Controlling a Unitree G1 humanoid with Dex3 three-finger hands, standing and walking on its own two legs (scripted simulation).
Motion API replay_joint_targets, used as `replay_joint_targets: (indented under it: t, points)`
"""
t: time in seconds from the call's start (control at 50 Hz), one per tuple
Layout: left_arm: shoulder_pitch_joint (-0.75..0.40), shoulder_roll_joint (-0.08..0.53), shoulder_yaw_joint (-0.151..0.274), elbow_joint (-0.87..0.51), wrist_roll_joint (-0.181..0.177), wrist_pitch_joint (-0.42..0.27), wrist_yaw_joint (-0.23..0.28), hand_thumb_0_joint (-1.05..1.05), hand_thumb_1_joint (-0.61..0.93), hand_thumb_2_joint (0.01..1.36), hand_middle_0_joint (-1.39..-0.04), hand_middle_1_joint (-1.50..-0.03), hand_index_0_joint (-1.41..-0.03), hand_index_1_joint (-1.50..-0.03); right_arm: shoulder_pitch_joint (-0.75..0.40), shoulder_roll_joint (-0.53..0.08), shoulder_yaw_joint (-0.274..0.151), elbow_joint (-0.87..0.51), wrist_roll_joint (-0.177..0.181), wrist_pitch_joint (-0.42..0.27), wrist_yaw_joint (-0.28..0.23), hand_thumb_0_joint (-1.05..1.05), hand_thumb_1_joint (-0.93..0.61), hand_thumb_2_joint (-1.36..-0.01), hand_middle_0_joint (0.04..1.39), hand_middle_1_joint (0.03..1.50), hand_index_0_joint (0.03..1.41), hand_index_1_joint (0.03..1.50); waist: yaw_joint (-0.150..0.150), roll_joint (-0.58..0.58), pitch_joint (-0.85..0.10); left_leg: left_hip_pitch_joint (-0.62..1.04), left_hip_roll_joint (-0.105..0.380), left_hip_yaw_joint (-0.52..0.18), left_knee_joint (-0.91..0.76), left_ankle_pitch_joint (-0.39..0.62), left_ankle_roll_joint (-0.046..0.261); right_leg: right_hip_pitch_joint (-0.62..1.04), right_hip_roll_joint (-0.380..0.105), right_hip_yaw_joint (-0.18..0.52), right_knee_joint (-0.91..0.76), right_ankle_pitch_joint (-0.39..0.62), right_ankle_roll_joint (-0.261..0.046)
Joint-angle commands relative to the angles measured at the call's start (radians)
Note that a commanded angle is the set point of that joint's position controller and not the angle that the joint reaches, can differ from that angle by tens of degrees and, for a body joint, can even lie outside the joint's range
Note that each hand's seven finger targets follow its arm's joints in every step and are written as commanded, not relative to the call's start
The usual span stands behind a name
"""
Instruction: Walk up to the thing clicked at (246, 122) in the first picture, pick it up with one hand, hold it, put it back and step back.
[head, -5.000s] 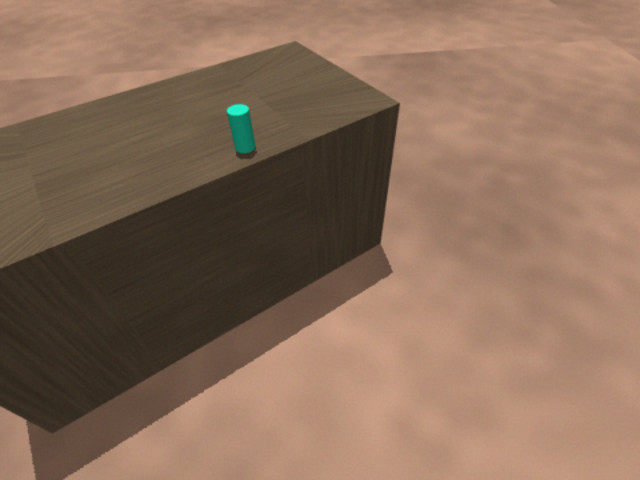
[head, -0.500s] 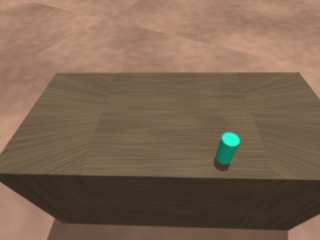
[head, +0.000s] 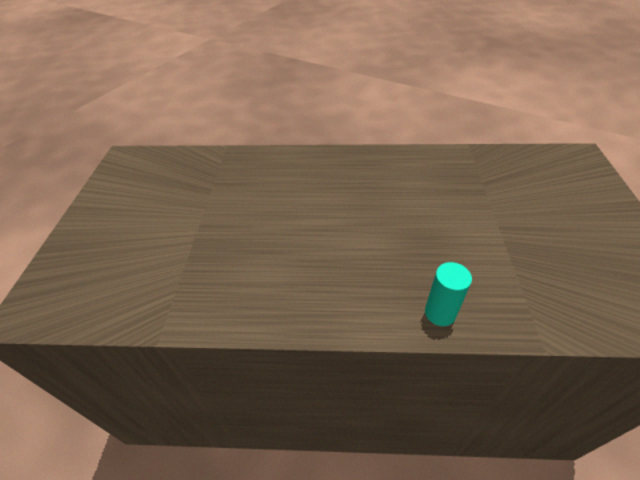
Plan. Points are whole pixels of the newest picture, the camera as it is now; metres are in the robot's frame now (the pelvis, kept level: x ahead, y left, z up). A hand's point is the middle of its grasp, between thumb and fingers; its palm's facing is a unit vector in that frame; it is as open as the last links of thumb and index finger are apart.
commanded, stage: stand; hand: right
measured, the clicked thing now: (446, 295) +0.42 -0.18 -0.08
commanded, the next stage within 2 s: rise first in 1.32 s
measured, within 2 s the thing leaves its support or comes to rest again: neither
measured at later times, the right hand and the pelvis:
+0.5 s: hand out of the picture +0.08 -0.25 -0.16, palm faces -0.03 +0.94 -0.33, open 7.4 cm; pelvis +0.01 +0.00 +0.00, yaw +0 degrees
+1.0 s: hand out of the picture +0.08 -0.25 -0.16, palm faces -0.03 +0.94 -0.33, open 7.4 cm; pelvis +0.01 +0.00 +0.00, yaw +0 degrees
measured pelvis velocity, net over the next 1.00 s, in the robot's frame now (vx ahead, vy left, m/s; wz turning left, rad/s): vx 0.01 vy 0.00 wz -0.01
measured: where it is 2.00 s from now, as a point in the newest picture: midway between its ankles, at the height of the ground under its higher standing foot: outside the picture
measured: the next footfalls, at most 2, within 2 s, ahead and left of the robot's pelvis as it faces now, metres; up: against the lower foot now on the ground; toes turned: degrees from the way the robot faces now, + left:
none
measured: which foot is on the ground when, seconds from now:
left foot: down 0.00-1.00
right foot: down 0.00-1.00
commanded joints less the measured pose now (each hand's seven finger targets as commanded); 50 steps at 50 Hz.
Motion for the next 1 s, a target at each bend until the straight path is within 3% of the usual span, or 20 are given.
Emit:
replay_joint_targets:
  t: [0.0,0.5,0.68,0.84,0.98]
  points:
    - [-0.049,0.223,0.035,-0.066,0.003,-0.026,0.012,0.0,0.9,0.9,-0.2,-0.3,-0.2,-0.3,-0.043,-0.207,-0.041,-0.063,0.003,-0.027,-0.014,0.0,-0.9,-0.9,0.2,0.3,0.2,0.3,-0.002,-0.013,-0.08,-0.024,0.095,-0.08,-0.056,0.075,0.044,0.034,-0.121,0.113,-0.057,0.076,-0.021]
    - [-0.049,0.221,0.033,-0.07,0.003,-0.026,0.012,0.0,0.899,0.9,-0.2,-0.3,-0.2,-0.3,-0.034,-0.213,-0.036,-0.068,0.004,-0.03,-0.018,0.0,-0.9,-0.9,0.2,0.3,0.2,0.3,-0.005,-0.008,-0.095,-0.007,0.103,-0.069,-0.053,0.133,0.04,0.047,-0.122,0.108,-0.037,0.161,-0.026]
    - [-0.047,0.221,0.033,-0.068,0.001,-0.025,0.011,0.0,0.899,0.9,-0.2,-0.3,-0.2,-0.3,-0.036,-0.212,-0.032,-0.068,0.004,-0.03,-0.019,0.0,-0.9,-0.9,0.2,0.3,0.2,0.3,0.0,-0.002,-0.07,-0.02,0.101,-0.07,-0.065,0.099,0.04,0.04,-0.12,0.113,-0.045,0.138,-0.024]
    - [-0.042,0.219,0.034,-0.069,0.002,-0.026,0.013,0.0,0.899,0.9,-0.2,-0.3,-0.2,-0.3,-0.039,-0.217,-0.036,-0.071,0.003,-0.03,-0.019,0.0,-0.9,-0.9,0.2,0.3,0.2,0.3,0.0,-0.003,-0.093,-0.004,0.103,-0.069,-0.059,0.139,0.041,0.052,-0.119,0.109,-0.038,0.17,-0.024]
    - [-0.042,0.22,0.034,-0.07,0.001,-0.024,0.012,0.0,0.899,0.9,-0.2,-0.3,-0.2,-0.3,-0.033,-0.214,-0.034,-0.071,0.002,-0.031,-0.019,0.0,-0.9,-0.9,0.2,0.3,0.2,0.3,0.001,-0.002,-0.078,-0.013,0.104,-0.069,-0.067,0.099,0.04,0.038,-0.119,0.113,-0.044,0.121,-0.026]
